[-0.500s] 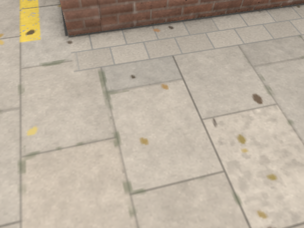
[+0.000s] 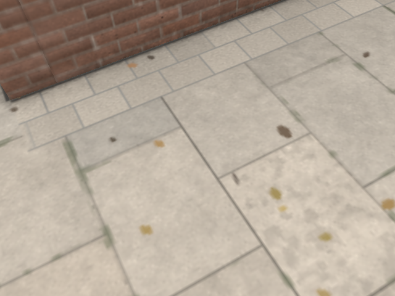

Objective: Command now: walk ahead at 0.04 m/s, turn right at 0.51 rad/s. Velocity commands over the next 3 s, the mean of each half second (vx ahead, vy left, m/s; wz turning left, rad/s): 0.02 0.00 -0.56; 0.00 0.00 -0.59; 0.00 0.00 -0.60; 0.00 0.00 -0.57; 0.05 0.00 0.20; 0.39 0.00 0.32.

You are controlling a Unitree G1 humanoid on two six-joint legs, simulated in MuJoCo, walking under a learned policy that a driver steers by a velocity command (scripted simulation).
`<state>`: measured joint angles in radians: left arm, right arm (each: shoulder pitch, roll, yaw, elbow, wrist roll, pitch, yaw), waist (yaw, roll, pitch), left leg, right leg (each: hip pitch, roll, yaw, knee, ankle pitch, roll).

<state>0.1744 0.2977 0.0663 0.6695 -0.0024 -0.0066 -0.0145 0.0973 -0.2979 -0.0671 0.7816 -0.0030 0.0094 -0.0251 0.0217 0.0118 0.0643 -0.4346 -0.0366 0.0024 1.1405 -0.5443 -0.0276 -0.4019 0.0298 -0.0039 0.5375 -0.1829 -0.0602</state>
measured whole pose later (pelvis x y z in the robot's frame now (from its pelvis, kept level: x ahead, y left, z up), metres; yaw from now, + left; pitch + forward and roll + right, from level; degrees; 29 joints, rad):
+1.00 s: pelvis +0.02 +0.01 +0.01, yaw -36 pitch +2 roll +2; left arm 0.19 0.31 0.07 0.59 -0.01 0.03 0.03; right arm 0.11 -0.33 -0.09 0.73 0.00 0.01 -0.03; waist 0.01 0.02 0.05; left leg -0.51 -0.01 -0.06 0.93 -0.35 -0.09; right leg -0.28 0.05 0.11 0.46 -0.21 -0.05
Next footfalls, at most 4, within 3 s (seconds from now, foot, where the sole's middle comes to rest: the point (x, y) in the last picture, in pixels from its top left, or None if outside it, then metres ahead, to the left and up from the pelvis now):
0.30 left None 0.11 0.15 -0.77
0.74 right None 0.01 -0.09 -0.77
1.18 left None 0.16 0.08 -0.77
1.60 right None -0.07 -0.08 -0.77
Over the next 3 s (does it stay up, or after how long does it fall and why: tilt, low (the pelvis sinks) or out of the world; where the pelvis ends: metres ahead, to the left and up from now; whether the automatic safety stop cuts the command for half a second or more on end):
stays up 0.22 -0.11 0.01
